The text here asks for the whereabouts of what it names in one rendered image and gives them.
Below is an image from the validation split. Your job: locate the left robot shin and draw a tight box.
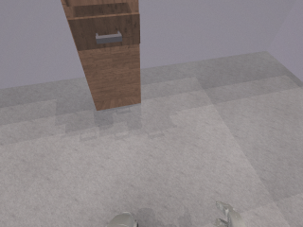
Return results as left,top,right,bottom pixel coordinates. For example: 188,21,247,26
122,212,132,216

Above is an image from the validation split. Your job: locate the cabinet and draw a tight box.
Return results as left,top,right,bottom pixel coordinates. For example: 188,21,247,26
61,0,141,111

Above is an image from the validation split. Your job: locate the drawer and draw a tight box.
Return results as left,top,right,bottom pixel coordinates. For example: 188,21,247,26
68,2,140,51

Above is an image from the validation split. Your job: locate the left robot thigh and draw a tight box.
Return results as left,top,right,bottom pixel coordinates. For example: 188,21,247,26
106,214,137,227

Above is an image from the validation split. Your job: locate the handle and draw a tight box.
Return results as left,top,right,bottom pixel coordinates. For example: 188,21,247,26
96,30,122,44

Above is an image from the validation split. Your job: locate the robot right hand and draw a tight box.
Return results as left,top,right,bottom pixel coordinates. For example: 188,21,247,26
213,201,246,227

